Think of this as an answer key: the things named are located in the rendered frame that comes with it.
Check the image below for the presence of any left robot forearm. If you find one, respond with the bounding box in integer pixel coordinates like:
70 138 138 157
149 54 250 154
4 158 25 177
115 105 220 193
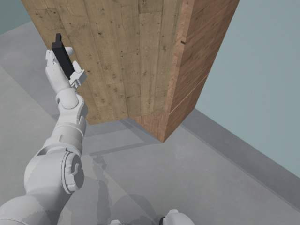
24 88 88 190

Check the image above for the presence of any right robot shin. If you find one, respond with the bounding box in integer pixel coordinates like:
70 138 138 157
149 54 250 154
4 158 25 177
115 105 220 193
167 209 178 216

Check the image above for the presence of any robot shin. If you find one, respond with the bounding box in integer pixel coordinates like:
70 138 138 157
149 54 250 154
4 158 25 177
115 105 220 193
111 220 121 224
167 209 178 216

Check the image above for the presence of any left robot upper arm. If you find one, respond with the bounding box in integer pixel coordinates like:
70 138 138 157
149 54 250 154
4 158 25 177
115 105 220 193
0 151 84 225

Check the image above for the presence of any cupboard door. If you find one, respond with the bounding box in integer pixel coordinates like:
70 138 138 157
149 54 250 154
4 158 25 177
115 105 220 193
21 0 183 125

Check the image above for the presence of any left robot shin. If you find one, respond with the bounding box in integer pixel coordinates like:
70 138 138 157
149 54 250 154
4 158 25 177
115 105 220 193
111 220 121 224

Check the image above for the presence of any robot left hand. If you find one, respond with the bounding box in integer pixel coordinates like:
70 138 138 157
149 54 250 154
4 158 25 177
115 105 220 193
45 47 87 95

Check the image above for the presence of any handle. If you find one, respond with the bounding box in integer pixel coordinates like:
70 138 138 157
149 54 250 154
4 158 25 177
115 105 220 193
52 33 75 80

